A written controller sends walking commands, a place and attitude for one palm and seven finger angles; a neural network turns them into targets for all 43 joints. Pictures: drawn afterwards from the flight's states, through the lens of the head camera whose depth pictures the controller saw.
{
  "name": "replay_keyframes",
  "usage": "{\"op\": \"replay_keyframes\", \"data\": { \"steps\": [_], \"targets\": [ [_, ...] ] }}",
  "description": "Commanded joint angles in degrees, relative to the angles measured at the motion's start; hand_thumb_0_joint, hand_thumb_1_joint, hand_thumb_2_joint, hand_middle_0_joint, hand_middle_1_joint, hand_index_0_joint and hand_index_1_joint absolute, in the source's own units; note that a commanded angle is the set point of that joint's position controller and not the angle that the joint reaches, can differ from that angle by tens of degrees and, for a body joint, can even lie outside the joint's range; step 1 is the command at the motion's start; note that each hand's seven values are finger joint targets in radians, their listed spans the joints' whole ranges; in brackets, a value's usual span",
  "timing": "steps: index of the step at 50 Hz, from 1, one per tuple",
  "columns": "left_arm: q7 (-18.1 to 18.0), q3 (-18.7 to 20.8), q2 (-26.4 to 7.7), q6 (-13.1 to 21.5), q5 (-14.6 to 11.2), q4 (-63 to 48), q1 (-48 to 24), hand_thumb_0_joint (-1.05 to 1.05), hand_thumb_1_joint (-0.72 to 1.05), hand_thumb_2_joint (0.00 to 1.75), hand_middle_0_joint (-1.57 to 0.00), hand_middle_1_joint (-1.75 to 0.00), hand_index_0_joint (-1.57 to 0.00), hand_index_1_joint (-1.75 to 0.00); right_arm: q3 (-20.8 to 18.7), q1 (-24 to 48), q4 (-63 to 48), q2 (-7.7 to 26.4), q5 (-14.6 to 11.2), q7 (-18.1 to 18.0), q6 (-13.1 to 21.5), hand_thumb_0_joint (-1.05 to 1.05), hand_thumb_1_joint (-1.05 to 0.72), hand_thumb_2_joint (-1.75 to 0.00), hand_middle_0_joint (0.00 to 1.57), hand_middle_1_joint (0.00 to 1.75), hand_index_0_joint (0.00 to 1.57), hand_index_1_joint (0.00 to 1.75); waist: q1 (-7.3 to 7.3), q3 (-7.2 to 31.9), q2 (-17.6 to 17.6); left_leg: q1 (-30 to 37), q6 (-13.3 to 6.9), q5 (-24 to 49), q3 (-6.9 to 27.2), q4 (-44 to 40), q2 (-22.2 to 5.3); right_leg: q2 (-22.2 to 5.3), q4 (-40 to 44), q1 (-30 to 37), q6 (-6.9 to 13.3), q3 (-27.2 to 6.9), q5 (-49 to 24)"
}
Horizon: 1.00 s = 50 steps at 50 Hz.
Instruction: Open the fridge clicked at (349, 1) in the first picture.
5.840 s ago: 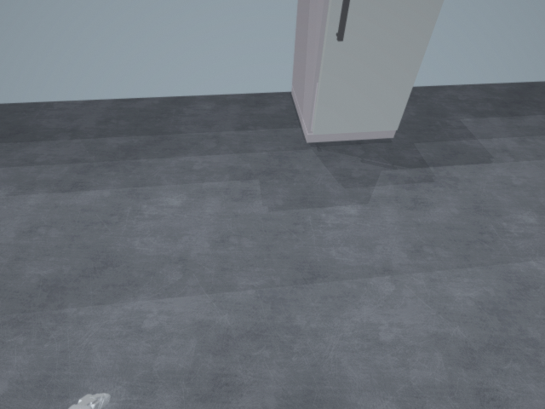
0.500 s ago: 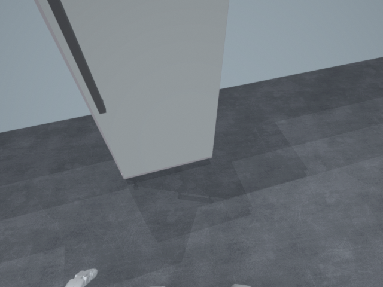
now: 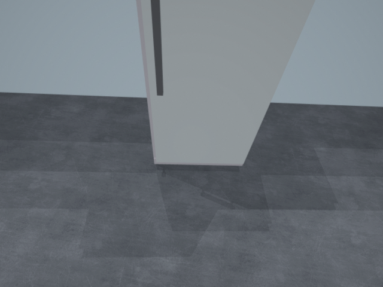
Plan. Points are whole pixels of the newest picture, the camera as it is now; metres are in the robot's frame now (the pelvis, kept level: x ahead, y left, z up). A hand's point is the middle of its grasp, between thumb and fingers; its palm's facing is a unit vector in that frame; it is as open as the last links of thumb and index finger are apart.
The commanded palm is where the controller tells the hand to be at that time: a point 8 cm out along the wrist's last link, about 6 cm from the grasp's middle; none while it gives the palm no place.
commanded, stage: take the last steps up to it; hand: left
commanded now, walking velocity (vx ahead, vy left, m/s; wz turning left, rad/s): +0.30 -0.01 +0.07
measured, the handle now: (157, 27) +0.79 +0.19 +0.13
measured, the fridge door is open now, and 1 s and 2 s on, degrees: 0 0 0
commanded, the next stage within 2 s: come to a stop and stand still in 1.00 s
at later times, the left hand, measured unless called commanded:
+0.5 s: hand (129, 255) +0.20 +0.17 -0.16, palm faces -0.04 -0.98 -0.17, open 7.4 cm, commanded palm none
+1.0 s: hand (125, 252) +0.21 +0.18 -0.18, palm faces +0.12 -0.98 -0.17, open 7.3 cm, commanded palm none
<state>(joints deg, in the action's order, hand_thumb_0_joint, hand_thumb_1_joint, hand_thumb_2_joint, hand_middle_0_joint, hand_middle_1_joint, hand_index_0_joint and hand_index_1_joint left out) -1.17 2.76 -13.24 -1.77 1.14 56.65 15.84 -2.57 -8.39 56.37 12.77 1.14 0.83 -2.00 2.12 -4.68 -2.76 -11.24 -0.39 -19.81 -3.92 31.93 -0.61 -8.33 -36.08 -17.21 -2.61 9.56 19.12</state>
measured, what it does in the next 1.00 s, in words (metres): walks ahead: right foot, then left foot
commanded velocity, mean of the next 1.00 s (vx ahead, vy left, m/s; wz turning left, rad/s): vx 0.27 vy -0.03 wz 0.03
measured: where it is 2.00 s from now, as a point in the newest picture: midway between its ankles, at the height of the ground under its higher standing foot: (184, 261)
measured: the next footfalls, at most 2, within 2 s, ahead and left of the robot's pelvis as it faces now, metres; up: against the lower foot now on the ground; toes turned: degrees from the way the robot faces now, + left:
right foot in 0.54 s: +0.23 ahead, -0.14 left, +0.00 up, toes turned -6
left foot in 0.94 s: +0.35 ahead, +0.11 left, +0.00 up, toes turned +11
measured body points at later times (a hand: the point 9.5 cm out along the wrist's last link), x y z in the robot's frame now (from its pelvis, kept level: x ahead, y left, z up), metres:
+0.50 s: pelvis +0.10 -0.01 +0.01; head +0.13 -0.01 +0.45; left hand +0.20 +0.22 -0.14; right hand -0.02 -0.21 -0.14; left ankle -0.03 +0.10 -0.73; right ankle +0.18 -0.13 -0.71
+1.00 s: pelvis +0.26 +0.01 +0.00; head +0.27 +0.03 +0.45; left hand +0.21 +0.24 -0.17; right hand +0.38 -0.22 -0.13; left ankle +0.31 +0.10 -0.73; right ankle +0.19 -0.12 -0.70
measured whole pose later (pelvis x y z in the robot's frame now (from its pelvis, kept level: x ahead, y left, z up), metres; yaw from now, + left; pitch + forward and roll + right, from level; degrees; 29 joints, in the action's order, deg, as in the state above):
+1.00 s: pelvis +0.26 +0.01 +0.00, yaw +2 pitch -2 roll -1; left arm -0.4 2.7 -10.8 0.6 1.1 64.4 20.3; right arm -2.3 -8.8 56.7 9.6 2.0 0.6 3.5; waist 2.0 -2.5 -1.8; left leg -18.7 -2.5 -14.3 -8.3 34.9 -3.8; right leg -3.0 -47.4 -12.8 0.3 5.4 27.7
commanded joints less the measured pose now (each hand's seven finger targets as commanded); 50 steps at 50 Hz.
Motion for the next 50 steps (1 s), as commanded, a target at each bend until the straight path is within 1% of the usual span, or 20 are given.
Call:
{"op": "replay_keyframes", "data": {
  "steps": [1,3,6,9,21,23,25,26,27,28,30,34,37,41,43,45,46,47,48,50],
  "targets": [
    [0.7,1.0,-4.7,0.6,0.5,-5.9,-9.4,0.00,0.90,0.90,-0.20,-0.30,-0.20,-0.30,-1.9,-9.6,-0.4,10.7,0.6,-1.8,1.8,0.00,-0.90,-0.90,0.20,0.30,0.20,0.30,-6.23,-2.4,16.8,3.8,-9.7,-8.5,25.9,-23.9,-19.6,2.6,-21.9,-19.3,0.4,-7.6,10.2],
    [2.0,0.8,-4.3,1.6,0.6,-2.4,-4.9,0.00,0.90,0.90,-0.20,-0.30,-0.20,-0.30,-0.7,-6.6,-0.6,7.2,0.2,-2.1,3.0,0.00,-0.90,-0.90,0.20,0.30,0.20,0.30,-3.24,-2.5,11.8,4.9,-8.5,-3.1,19.0,-23.1,-15.2,1.9,-24.4,-18.6,0.4,-7.6,2.3],
    [2.1,0.3,-3.5,1.9,0.4,-0.1,-2.4,0.00,0.90,0.90,-0.20,-0.30,-0.20,-0.30,-0.6,-9.4,0.6,6.2,-0.3,-2.4,4.3,0.00,-0.90,-0.90,0.20,0.30,0.20,0.30,-2.92,0.0,10.8,9.7,-8.5,10.2,13.3,-22.0,-12.8,2.3,-24.1,-18.2,-0.4,-6.9,-1.6],
    [1.9,0.1,-3.0,2.0,0.4,0.0,-4.3,0.00,0.90,0.90,-0.20,-0.30,-0.20,-0.30,-0.6,-13.8,2.8,5.2,-0.4,-2.6,5.0,0.00,-0.90,-0.90,0.20,0.30,0.20,0.30,-3.61,-0.2,8.9,13.3,-9.5,19.3,13.2,-21.2,-14.0,1.9,-22.5,-20.0,-1.0,-7.1,-2.6],
    [2.5,0.0,0.3,2.9,-0.1,-2.7,-14.7,0.00,0.90,0.90,-0.20,-0.30,-0.20,-0.30,-1.0,-20.0,7.4,4.1,0.6,-3.0,5.3,0.00,-0.90,-0.90,0.20,0.30,0.20,0.30,-5.48,-4.2,10.0,10.7,-9.3,23.1,11.4,-19.2,-15.2,3.1,-4.6,-14.0,1.5,-4.6,-2.7],
    [2.4,0.4,-0.1,3.5,-0.2,-2.4,-12.6,0.00,0.90,0.90,-0.20,-0.30,-0.20,-0.30,-0.9,-19.4,7.6,3.9,0.7,-3.0,5.3,0.00,-0.90,-0.90,0.20,0.30,0.20,0.30,-4.17,-3.3,9.6,8.0,-8.3,26.1,10.8,-15.6,-14.6,4.7,1.3,-6.4,2.7,-3.7,-2.7],
    [2.1,1.2,-2.1,4.5,0.1,1.6,-0.5,0.00,0.90,0.90,-0.20,-0.30,-0.20,-0.30,-0.8,-19.3,8.1,3.7,0.0,-2.8,5.4,0.00,-0.90,-0.90,0.20,0.30,0.20,0.30,1.20,3.9,5.1,3.4,-5.2,32.5,5.9,-1.4,-10.1,6.6,8.9,12.6,4.2,-2.4,-9.5],
    [1.4,2.3,-6.5,5.2,0.4,4.1,7.9,0.00,0.90,0.90,-0.20,-0.30,-0.20,-0.30,-0.5,-19.6,7.4,1.7,-0.7,-2.3,5.9,0.00,-0.90,-0.90,0.20,0.30,0.20,0.30,4.53,9.4,-2.1,-8.5,-2.8,23.2,2.3,12.1,-6.5,-3.1,10.2,27.8,8.0,-13.1,-9.1],
    [0.8,3.6,-11.8,5.4,0.1,5.8,15.4,0.00,0.90,0.90,-0.20,-0.30,-0.20,-0.30,-0.1,-19.5,5.2,-0.5,-1.0,-2.2,6.1,0.00,-0.90,-0.90,0.20,0.30,0.20,0.30,5.56,14.8,-13.1,-20.5,-0.8,-11.3,-1.1,29.7,1.0,-17.5,15.9,36.0,14.5,-33.8,-16.9],
    [0.5,3.5,-11.5,5.0,-0.8,5.5,13.9,0.00,0.90,0.90,-0.20,-0.30,-0.20,-0.30,-0.6,-16.0,4.3,1.8,-1.3,-2.1,5.4,0.00,-0.90,-0.90,0.20,0.30,0.20,0.30,5.63,12.8,-7.1,-21.4,-1.8,-13.6,3.9,38.3,-1.4,-19.1,20.0,28.4,17.0,-35.8,-8.7],
    [0.1,2.4,-6.7,4.7,-0.5,2.8,3.8,0.00,0.90,0.90,-0.20,-0.30,-0.20,-0.30,-1.2,-10.7,3.0,0.2,-0.4,-1.3,4.8,0.00,-0.90,-0.90,0.20,0.30,0.20,0.30,2.28,1.5,-2.4,-24.7,-1.8,-5.2,5.3,41.4,-6.0,-15.4,24.8,12.6,15.2,-29.5,7.5],
    [-0.2,0.6,-1.4,5.7,0.2,1.9,-1.7,0.00,0.90,0.90,-0.20,-0.30,-0.20,-0.30,-0.9,-15.3,4.5,-3.0,0.3,-0.6,2.8,0.00,-0.90,-0.90,0.20,0.30,0.20,0.30,-4.15,0.1,-2.9,-15.9,0.7,1.1,2.2,29.7,-7.3,-8.4,26.7,-0.1,11.1,-12.5,-3.6],
    [0.2,0.9,-2.4,5.8,0.3,1.7,-0.9,0.00,0.90,0.90,-0.20,-0.30,-0.20,-0.30,-0.8,-11.9,2.5,-3.4,0.3,0.0,2.7,0.00,-0.90,-0.90,0.20,0.30,0.20,0.30,-3.60,-0.8,-4.3,-14.1,1.5,4.3,-0.5,19.1,-6.6,-6.5,27.1,-0.6,11.4,-9.6,-4.6],
    [0.6,1.2,-4.8,5.8,0.3,3.0,1.6,0.00,0.90,0.90,-0.20,-0.30,-0.20,-0.30,-0.8,-5.8,0.1,-1.8,0.2,0.6,3.7,0.00,-0.90,-0.90,0.20,0.30,0.20,0.30,-2.00,-0.5,-4.4,-12.5,1.2,5.2,-1.5,9.5,-5.5,-7.3,24.8,3.5,11.7,-10.8,-5.3],
    [0.6,1.4,-5.2,5.5,0.3,3.4,1.9,0.00,0.90,0.90,-0.20,-0.30,-0.20,-0.30,-0.7,-5.7,-0.2,-1.2,0.1,0.5,4.3,0.00,-0.90,-0.90,0.20,0.30,0.20,0.30,-2.56,0.5,-2.9,-7.5,0.9,6.6,-2.3,3.9,-4.6,-7.2,21.6,3.8,10.9,-10.5,-5.4],
    [0.6,1.3,-4.4,4.9,-0.1,3.6,1.9,0.00,0.90,0.90,-0.20,-0.30,-0.20,-0.30,-0.9,-10.0,1.5,0.8,0.3,0.1,5.0,0.00,-0.90,-0.90,0.20,0.30,0.20,0.30,-4.84,1.8,1.4,4.5,0.9,8.9,-3.3,-4.0,-2.9,-3.6,13.5,-0.4,8.7,-7.8,-5.3],
    [0.8,0.8,-2.2,4.6,-0.2,3.1,3.0,0.00,0.90,0.90,-0.20,-0.30,-0.20,-0.30,-1.7,-15.2,2.8,4.8,0.6,-0.4,5.5,0.00,-0.90,-0.90,0.20,0.30,0.20,0.30,-6.70,4.4,10.6,12.3,-1.3,7.2,5.6,-8.7,-8.9,1.0,1.3,-5.6,6.4,-4.9,-3.3],
    [1.2,0.3,0.6,4.7,-0.6,1.9,4.0,0.00,0.90,0.90,-0.20,-0.30,-0.20,-0.30,-2.9,-19.9,3.3,10.5,1.1,-1.0,5.3,0.00,-0.90,-0.90,0.20,0.30,0.20,0.30,-7.61,6.7,22.3,17.5,-7.2,8.4,22.6,-15.8,-21.8,7.2,-14.3,-14.4,3.5,0.6,10.9],
    [0.8,0.2,-1.3,4.4,0.1,0.8,1.1,0.00,0.90,0.90,-0.20,-0.30,-0.20,-0.30,-2.8,-20.3,3.6,10.8,0.7,-1.5,4.8,0.00,-0.90,-0.90,0.20,0.30,0.20,0.30,-8.19,6.4,20.7,14.2,-9.7,5.7,26.6,-18.9,-24.7,6.5,-24.4,-16.4,3.8,-5.3,15.7],
    [1.2,0.5,-1.1,4.4,0.0,1.7,-0.9,0.00,0.90,0.90,-0.20,-0.30,-0.20,-0.30,-1.6,-13.4,1.8,6.4,0.4,-2.0,5.0,0.00,-0.90,-0.90,0.20,0.30,0.20,0.30,-5.70,1.6,11.1,6.6,-10.6,7.9,20.4,-19.8,-22.2,2.6,-30.6,-18.4,3.6,-8.2,8.3]
  ]
}}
